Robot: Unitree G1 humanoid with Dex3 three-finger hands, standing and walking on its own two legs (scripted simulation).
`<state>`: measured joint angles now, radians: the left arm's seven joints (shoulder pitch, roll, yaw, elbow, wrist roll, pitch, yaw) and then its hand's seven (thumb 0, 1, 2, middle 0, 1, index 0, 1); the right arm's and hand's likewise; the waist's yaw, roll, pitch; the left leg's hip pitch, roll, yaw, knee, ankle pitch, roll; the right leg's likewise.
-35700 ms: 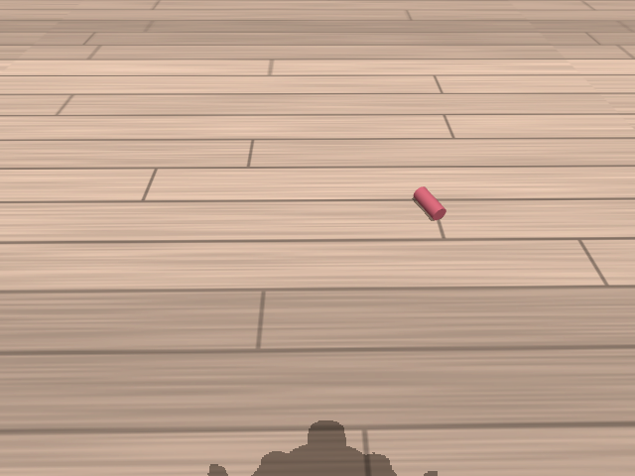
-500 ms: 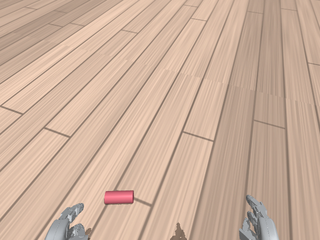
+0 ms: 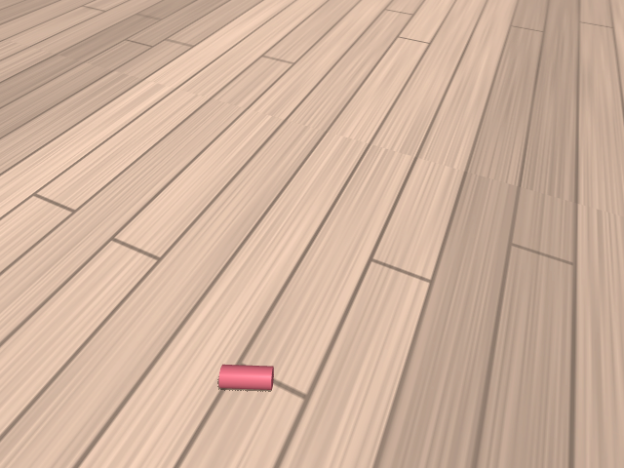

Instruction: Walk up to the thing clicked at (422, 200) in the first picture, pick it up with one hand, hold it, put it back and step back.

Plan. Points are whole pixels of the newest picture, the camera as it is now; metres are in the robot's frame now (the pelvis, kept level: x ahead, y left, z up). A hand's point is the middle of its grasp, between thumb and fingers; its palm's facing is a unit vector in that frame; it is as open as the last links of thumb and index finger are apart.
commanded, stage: stand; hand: left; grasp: from above
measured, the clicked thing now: (247, 377) +0.48 +0.22 -0.72
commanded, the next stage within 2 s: none
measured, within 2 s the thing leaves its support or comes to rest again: neither
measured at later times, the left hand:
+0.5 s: hand out of the picture +0.03 +0.24 -0.14, palm faces +0.04 -0.94 -0.34, open 7.4 cm
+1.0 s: hand out of the picture +0.05 +0.23 -0.13, palm faces +0.02 -0.94 -0.34, open 7.4 cm
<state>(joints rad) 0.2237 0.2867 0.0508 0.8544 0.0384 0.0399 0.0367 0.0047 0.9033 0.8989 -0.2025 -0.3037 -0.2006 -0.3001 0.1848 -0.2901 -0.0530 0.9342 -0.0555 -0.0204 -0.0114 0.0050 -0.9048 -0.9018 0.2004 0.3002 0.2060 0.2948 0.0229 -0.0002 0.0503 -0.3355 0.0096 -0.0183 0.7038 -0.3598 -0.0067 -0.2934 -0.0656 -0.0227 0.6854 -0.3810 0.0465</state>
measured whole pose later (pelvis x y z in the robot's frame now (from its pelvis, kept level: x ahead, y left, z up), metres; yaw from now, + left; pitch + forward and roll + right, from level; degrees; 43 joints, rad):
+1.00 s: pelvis -0.01 -0.02 +0.03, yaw +1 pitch -3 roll +0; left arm 0.13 0.30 0.03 1.15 0.02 0.00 0.01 0.00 0.90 0.90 -0.20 -0.30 -0.20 -0.30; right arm 0.14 -0.32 -0.02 1.14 -0.03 0.00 0.00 0.00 -0.91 -0.90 0.20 0.30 0.21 0.29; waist 0.00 0.02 0.07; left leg -0.14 0.03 -0.04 0.37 -0.18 -0.04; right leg -0.09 -0.04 -0.05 0.37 -0.21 0.02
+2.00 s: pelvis +0.00 -0.02 +0.03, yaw +0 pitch -2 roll +0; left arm 0.11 0.32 0.02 1.15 0.01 0.00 0.00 0.00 0.90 0.90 -0.20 -0.30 -0.20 -0.30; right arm 0.12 -0.33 -0.01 1.15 -0.02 -0.01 0.00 0.00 -0.91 -0.90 0.20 0.30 0.21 0.29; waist 0.00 0.02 0.06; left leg -0.11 0.04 -0.02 0.32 -0.17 -0.05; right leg -0.09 -0.03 -0.04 0.34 -0.21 0.01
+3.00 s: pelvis -0.14 +0.00 +0.02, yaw -4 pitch -1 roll +2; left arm 0.15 0.33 0.08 0.84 0.03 0.04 0.01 0.00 0.90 0.90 -0.21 -0.30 -0.20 -0.30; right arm 0.13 -0.40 -0.04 0.89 0.00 0.05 -0.02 0.00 -0.90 -0.90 0.20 0.30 0.21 0.29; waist 0.01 0.03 0.16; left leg -0.44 -0.13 -0.15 1.16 -0.48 -0.02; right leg -0.30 0.01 0.04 0.57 -0.25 -0.03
